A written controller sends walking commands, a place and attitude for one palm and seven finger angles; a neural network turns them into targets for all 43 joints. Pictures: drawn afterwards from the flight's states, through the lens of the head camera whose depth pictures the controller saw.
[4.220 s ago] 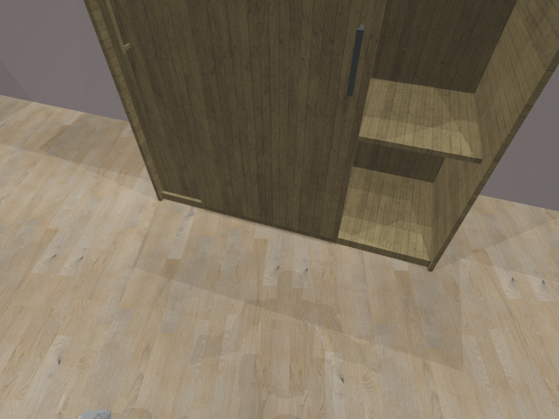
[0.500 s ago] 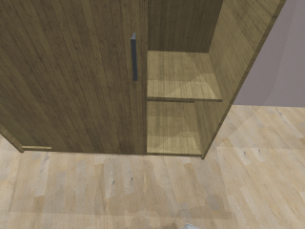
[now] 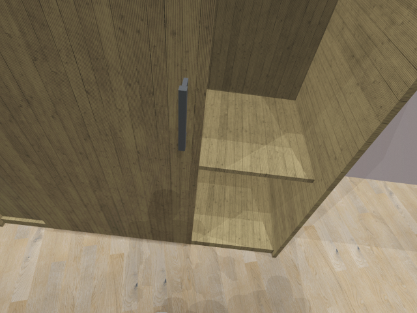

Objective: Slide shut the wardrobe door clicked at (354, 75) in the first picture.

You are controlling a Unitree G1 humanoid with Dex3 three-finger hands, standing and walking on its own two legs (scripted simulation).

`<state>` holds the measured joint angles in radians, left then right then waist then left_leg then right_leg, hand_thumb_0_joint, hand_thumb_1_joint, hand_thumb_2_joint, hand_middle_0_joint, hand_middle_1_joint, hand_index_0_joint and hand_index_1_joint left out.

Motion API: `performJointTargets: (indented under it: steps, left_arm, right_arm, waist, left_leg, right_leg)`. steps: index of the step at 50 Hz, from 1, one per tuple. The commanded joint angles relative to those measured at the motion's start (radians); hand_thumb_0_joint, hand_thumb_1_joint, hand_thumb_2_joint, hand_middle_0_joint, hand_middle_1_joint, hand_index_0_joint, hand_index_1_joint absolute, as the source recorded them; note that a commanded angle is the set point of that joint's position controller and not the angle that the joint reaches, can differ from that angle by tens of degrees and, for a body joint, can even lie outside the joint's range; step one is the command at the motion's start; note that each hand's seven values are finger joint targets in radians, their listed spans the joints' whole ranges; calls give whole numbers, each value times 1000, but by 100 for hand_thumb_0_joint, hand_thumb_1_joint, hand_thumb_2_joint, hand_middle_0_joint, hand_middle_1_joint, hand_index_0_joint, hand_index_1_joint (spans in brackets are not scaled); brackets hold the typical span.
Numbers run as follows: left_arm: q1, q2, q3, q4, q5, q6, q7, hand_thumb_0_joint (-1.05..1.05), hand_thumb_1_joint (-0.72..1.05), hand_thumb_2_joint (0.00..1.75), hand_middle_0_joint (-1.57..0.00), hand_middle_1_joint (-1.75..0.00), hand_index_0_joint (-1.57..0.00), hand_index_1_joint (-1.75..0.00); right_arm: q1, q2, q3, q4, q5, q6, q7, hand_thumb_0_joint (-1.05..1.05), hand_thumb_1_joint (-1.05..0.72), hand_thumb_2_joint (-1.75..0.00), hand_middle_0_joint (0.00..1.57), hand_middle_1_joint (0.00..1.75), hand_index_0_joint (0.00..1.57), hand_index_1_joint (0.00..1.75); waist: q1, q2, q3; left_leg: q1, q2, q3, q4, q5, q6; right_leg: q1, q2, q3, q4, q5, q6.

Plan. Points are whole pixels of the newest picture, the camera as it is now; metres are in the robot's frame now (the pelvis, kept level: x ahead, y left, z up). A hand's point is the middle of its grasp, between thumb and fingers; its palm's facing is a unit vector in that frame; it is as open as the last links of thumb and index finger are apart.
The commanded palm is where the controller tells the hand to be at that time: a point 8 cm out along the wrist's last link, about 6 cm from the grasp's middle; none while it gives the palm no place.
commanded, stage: come to a stop and stand still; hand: left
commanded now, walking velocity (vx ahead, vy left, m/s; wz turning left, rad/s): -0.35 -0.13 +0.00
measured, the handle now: (183, 116) +0.50 +0.11 +0.09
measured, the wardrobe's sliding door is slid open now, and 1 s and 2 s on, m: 0.40 0.40 0.40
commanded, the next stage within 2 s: look again from close up in 1.46 s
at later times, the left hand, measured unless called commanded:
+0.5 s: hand out of the picture +0.09 +0.14 -0.15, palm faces +0.00 -0.95 -0.30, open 7.4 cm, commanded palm none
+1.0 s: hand out of the picture -0.01 +0.18 -0.17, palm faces +0.07 -0.97 -0.22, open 7.4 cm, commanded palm none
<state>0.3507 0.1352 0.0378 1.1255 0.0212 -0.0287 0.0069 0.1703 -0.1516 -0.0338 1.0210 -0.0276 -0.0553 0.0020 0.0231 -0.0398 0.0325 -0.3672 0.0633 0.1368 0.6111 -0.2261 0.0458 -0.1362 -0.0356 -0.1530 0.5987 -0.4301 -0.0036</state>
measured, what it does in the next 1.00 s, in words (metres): steps on the spot: right foot, then left foot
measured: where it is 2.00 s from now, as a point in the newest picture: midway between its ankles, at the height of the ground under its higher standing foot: outside the picture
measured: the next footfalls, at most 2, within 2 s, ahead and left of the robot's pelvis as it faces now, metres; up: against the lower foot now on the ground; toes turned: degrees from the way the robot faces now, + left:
right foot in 0.42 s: +0.07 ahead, -0.18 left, +0.00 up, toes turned -5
left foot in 0.86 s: +0.02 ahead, +0.11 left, +0.00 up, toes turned +1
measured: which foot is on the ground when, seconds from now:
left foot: down 0.00-0.42, up 0.44-0.84, down 0.86-1.00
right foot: up 0.00-0.40, down 0.42-0.88, up 0.90-1.00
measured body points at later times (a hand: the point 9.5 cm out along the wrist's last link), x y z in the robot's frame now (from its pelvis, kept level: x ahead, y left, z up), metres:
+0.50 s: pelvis +0.03 -0.06 +0.00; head +0.06 -0.09 +0.45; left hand +0.09 +0.19 -0.13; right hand +0.08 -0.31 -0.16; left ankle +0.04 +0.08 -0.70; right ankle +0.03 -0.18 -0.73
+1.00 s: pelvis +0.00 -0.02 +0.01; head +0.01 +0.00 +0.46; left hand -0.01 +0.23 -0.15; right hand +0.04 -0.25 -0.14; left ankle -0.02 +0.11 -0.73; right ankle +0.00 -0.15 -0.71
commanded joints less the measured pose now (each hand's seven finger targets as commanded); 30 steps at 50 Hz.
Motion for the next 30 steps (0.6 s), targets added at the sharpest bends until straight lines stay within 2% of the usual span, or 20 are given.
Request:
performJointTargets:
  steps: [1, 2, 4, 6, 8, 9, 12, 16, 17, 18, 19, 20, 21, 22, 23, 24, 26, 27, 30]
  left_arm:
    - [29, 54, 4, -42, -10, 3, 23, 0, 90, 90, -20, -30, -20, -30]
    - [31, 50, 0, -22, -10, 9, 24, 0, 90, 90, -20, -30, -20, -30]
    - [53, 56, -5, -3, -13, 25, 27, 0, 90, 90, -20, -30, -20, -30]
    - [44, 82, 8, -29, -4, 53, 31, 0, 90, 90, -20, -30, -20, -30]
    - [21, 96, 24, -62, 3, 71, 32, 0, 90, 90, -20, -30, -20, -30]
    - [5, 106, 29, -76, 2, 74, 30, 0, 90, 90, -20, -30, -20, -30]
    - [-21, 97, 39, -113, 1, 85, 27, 0, 90, 90, -20, -30, -20, -30]
    - [-56, 89, 32, -144, -2, 72, 24, 0, 90, 90, -20, -30, -20, -30]
    - [-42, 90, 32, -144, -4, 65, 25, 0, 90, 90, -20, -30, -20, -30]
    - [-13, 96, 31, -134, -3, 57, 27, 0, 90, 90, -20, -30, -20, -30]
    - [30, 119, 32, -124, 0, 46, 27, 0, 90, 90, -20, -30, -20, -30]
    - [25, 167, 34, -126, 8, 31, 31, 0, 90, 90, -20, -30, -20, -30]
    - [-27, 260, 43, -143, 16, 17, 37, 0, 90, 90, -20, -30, -20, -30]
    - [-12, 294, 41, -162, 8, 24, 32, 0, 90, 90, -20, -30, -20, -30]
    - [-35, 296, 50, -153, 10, 21, 35, 0, 90, 90, -20, -30, -20, -30]
    - [-52, 281, 51, -155, 9, 21, 40, 0, 90, 90, -20, -30, -20, -30]
    - [-98, 246, 45, -171, 5, 19, 42, 0, 90, 90, -20, -30, -20, -30]
    - [-100, 245, 48, -177, 4, 18, 44, 0, 90, 90, -20, -30, -20, -30]
    - [-69, 244, 51, -174, 5, 18, 48, 0, 90, 90, -20, -30, -20, -30]
  right_arm:
    - [166, -153, -11, 27, 4, 11, -47, 0, -90, -90, 20, 30, 20, 30]
    - [101, -118, 3, 15, 7, 11, -51, 0, -90, -90, 20, 30, 20, 30]
    - [49, -111, 5, 18, 14, 12, -59, 0, -90, -90, 20, 30, 20, 30]
    - [72, -142, -23, 14, 19, 28, -66, 0, -90, -90, 20, 30, 20, 30]
    - [85, -168, -40, 9, 17, 46, -69, 0, -90, -90, 20, 30, 20, 30]
    - [77, -172, -44, 3, 16, 50, -70, 0, -90, -90, 20, 30, 20, 30]
    - [24, -177, -57, -22, 8, 59, -64, 0, -90, -90, 20, 30, 20, 30]
    - [-6, -188, -65, -36, -1, 70, -44, 0, -90, -90, 20, 30, 20, 30]
    - [-11, -191, -66, -39, -1, 73, -38, 0, -90, -90, 20, 30, 20, 30]
    - [-21, -189, -66, -41, 2, 77, -32, 0, -90, -90, 20, 30, 20, 30]
    - [-18, -186, -64, -43, 7, 80, -25, 0, -90, -90, 20, 30, 20, 30]
    - [17, -136, -58, -43, 14, 81, -15, 0, -90, -90, 20, 30, 20, 30]
    - [60, -64, -44, -62, 19, 84, -8, 0, -90, -90, 20, 30, 20, 30]
    - [22, -96, -50, -81, 16, 103, -10, 0, -90, -90, 20, 30, 20, 30]
    - [1, -90, -48, -87, 9, 115, -13, 0, -90, -90, 20, 30, 20, 30]
    - [15, -116, -52, -85, 7, 121, -14, 0, -90, -90, 20, 30, 20, 30]
    - [40, -135, -55, -59, 6, 119, -5, 0, -90, -90, 20, 30, 20, 30]
    - [49, -136, -54, -58, 6, 121, -1, 0, -90, -90, 20, 30, 20, 30]
    - [33, -136, -51, -69, 3, 121, 4, 0, -90, -90, 20, 30, 20, 30]
  waist:
    - [-40, 265, -23]
    - [-17, 207, 1]
    - [6, 134, -29]
    - [-13, 141, -82]
    - [-25, 137, -101]
    - [-24, 118, -88]
    - [-17, 173, -100]
    - [-22, 249, -84]
    - [-13, 268, -88]
    - [4, 252, -97]
    - [27, 202, -103]
    - [20, 47, -100]
    - [-13, -208, -73]
    - [26, -150, -68]
    - [13, -185, -72]
    - [5, -211, -61]
    - [-9, -128, -40]
    - [-6, -132, -40]
    - [15, -126, -31]
  left_leg:
    - [236, 330, -384, -346, 463, 132]
    - [180, 294, -303, -335, 569, 125]
    - [229, 260, -190, -297, 794, 111]
    - [298, 277, -172, -268, 902, 120]
    - [328, 297, -162, -250, 902, 134]
    - [307, 303, -166, -243, 884, 141]
    - [293, 279, -126, -226, 771, 128]
    - [226, 246, -127, -214, 593, 105]
    - [207, 242, -131, -203, 531, 97]
    - [185, 218, -116, -178, 434, 75]
    - [145, 183, -103, -121, 310, 35]
    - [98, 98, -55, -20, 91, -24]
    - [-62, -28, -17, 118, -260, -80]
    - [-34, -39, -120, 256, -373, -71]
    - [-85, -52, -161, 356, -369, -72]
    - [-114, -46, -183, 440, -326, -75]
    - [-153, -40, -190, 542, -197, -92]
    - [-163, -41, -189, 554, -163, -99]
    - [-179, -37, -181, 522, -123, -113]
  right_leg:
    - [-290, -38, 145, 390, -131, 3]
    - [-243, -57, 162, 354, -84, 15]
    - [-211, -61, 154, 276, -16, 36]
    - [-240, -39, 142, 307, 8, 46]
    - [-302, -20, 154, 410, 1, 47]
    - [-315, -18, 163, 432, -7, 46]
    - [-331, -14, 174, 424, 15, 46]
    - [-224, -9, 115, 200, 24, 27]
    - [-182, -9, 105, 135, 46, 22]
    - [-129, -6, 92, 45, 122, 23]
    - [-50, -11, 89, -98, 243, 24]
    - [-8, -86, 166, -226, 384, 18]
    - [9, -313, 435, -273, 589, -62]
    - [-93, -403, 453, -288, 646, -146]
    - [-80, -385, 478, -282, 702, -169]
    - [-72, -370, 462, -267, 710, -164]
    - [-44, -305, 359, -241, 681, -145]
    - [-37, -299, 334, -247, 637, -140]
    - [-11, -298, 330, -271, 520, -136]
